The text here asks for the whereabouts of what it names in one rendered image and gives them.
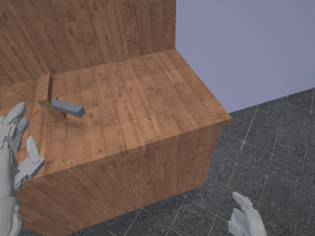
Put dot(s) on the counter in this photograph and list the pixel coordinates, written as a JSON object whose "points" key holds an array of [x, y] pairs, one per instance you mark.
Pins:
{"points": [[151, 125]]}

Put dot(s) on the robot left hand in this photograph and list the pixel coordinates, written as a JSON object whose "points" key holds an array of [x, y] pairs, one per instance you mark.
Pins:
{"points": [[12, 128]]}

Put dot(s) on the tap lever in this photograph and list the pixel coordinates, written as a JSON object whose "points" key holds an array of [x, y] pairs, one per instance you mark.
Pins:
{"points": [[69, 108]]}

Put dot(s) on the robot right hand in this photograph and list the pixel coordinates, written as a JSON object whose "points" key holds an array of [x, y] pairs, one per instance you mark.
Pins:
{"points": [[249, 223]]}

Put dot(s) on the robot left forearm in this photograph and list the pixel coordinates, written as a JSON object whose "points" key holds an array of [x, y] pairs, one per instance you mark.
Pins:
{"points": [[11, 222]]}

